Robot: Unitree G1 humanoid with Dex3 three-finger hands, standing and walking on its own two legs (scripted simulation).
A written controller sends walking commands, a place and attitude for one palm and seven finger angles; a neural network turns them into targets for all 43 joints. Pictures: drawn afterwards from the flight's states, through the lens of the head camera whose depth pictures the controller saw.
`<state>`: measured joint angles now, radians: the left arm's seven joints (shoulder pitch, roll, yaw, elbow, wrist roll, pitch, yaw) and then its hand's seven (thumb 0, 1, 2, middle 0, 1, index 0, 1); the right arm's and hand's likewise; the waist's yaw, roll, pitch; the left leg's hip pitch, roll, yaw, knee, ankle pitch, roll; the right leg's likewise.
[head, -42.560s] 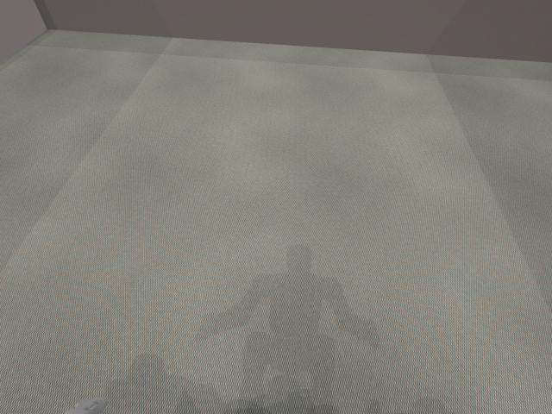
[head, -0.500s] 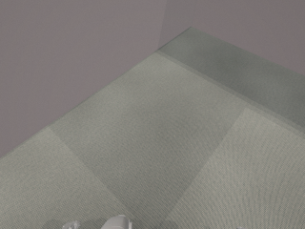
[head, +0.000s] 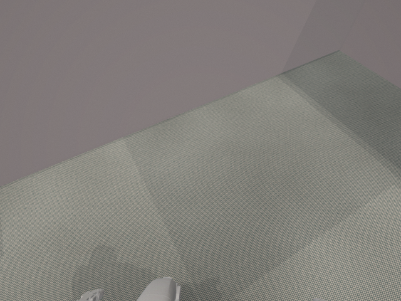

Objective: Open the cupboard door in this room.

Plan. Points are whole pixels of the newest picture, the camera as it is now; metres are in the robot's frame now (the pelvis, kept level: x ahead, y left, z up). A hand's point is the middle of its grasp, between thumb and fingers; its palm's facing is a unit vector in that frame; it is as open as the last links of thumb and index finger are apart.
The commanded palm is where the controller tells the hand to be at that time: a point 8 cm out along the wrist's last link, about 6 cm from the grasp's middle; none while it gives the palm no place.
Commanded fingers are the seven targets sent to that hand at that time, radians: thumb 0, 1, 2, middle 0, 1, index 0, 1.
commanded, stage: turn to face it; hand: left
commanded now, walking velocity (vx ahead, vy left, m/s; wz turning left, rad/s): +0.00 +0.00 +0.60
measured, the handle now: out of the picture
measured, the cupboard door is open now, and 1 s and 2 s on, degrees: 48 48 48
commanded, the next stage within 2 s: none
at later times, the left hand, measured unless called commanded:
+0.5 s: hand out of the picture +0.05 +0.22 -0.15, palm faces +0.31 -0.90 -0.31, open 7.3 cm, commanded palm none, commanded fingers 0.00 0.90 0.90 -0.20 -0.30 -0.20 -0.30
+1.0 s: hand out of the picture -0.02 +0.20 -0.16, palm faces +0.59 -0.76 -0.28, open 7.3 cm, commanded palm none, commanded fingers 0.00 0.90 0.90 -0.20 -0.30 -0.20 -0.30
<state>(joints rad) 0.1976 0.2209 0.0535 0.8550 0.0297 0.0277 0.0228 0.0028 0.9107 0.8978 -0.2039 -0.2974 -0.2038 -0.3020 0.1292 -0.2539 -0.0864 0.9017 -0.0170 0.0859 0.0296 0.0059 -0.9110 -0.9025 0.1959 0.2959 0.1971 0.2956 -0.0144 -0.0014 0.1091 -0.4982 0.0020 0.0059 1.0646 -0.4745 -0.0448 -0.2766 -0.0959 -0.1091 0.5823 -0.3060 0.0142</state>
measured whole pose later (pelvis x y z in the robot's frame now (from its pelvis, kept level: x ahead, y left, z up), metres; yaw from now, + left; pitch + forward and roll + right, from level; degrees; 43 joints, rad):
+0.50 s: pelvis +0.01 -0.03 -0.01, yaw +18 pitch +1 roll +0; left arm 0.15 0.25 0.06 0.84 0.02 0.02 0.02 0.00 0.91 0.90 -0.20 -0.30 -0.20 -0.30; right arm 0.17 -0.25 -0.08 0.91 -0.02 0.07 0.01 0.00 -0.91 -0.90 0.20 0.30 0.20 0.30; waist -0.02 0.02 0.10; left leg -0.43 -0.03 -0.10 0.80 -0.43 -0.03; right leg -0.30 -0.04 -0.05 0.60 -0.31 0.00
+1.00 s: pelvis +0.03 -0.04 +0.00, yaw +36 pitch +1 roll +0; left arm 0.15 0.25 0.07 0.87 0.01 0.05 0.01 0.01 0.91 0.90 -0.20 -0.30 -0.20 -0.30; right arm 0.15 -0.23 -0.06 0.89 -0.03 0.05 0.01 0.00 -0.91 -0.90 0.20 0.30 0.20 0.30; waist -0.01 0.00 0.10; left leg -0.34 -0.01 -0.09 0.56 -0.24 -0.02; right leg -0.37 -0.04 -0.02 0.78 -0.43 0.06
